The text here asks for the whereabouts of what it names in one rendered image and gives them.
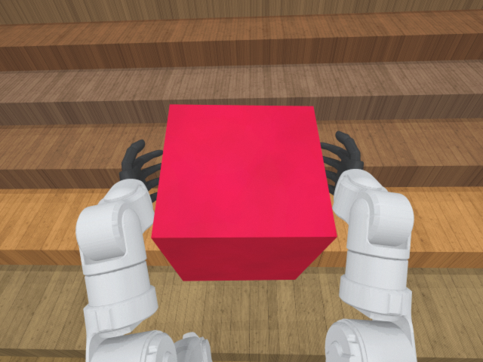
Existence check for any left robot upper arm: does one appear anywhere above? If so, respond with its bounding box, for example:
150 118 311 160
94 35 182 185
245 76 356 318
91 330 177 362

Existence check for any robot left hand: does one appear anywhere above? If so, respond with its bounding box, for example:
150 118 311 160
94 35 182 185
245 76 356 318
119 140 163 203

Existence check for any right robot upper arm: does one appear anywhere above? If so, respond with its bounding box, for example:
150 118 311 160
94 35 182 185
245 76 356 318
325 319 416 362

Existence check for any robot right forearm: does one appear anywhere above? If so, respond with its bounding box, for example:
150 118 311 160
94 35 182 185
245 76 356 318
332 169 417 362

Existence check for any left robot thigh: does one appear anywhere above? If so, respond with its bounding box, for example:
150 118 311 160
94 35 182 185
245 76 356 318
174 336 212 362

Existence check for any robot right hand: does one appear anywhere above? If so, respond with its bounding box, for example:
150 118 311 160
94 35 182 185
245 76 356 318
320 131 364 195

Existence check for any carton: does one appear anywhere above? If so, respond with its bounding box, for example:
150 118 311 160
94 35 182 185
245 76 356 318
151 104 337 281

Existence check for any robot left forearm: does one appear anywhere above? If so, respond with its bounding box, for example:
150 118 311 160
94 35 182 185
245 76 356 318
75 179 158 362

